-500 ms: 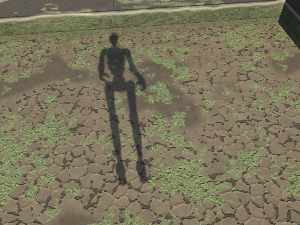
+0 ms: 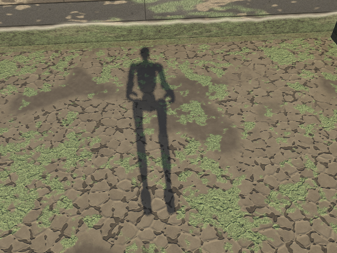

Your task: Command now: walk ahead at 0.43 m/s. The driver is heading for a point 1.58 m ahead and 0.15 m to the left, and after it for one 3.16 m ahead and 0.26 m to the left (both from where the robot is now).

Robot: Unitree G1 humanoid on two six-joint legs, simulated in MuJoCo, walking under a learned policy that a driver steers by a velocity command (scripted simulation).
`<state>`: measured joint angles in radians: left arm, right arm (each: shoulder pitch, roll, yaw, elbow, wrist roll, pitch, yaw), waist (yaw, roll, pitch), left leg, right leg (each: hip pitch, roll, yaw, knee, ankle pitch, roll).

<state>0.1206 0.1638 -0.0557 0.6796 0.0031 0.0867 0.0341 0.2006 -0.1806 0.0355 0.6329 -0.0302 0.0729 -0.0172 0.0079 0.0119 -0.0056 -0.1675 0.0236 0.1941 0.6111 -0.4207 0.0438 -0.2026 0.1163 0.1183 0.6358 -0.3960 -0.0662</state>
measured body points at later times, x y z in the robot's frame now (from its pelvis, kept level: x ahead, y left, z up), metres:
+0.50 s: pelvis +0.00 -0.01 +0.02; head -0.01 -0.01 +0.47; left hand +0.16 +0.19 -0.09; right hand +0.12 -0.23 -0.10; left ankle -0.05 +0.08 -0.72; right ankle -0.04 -0.09 -0.72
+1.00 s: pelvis -0.01 -0.01 +0.02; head -0.01 -0.01 +0.47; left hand +0.15 +0.20 -0.09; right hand +0.08 -0.26 -0.10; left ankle -0.05 +0.08 -0.72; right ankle -0.04 -0.09 -0.72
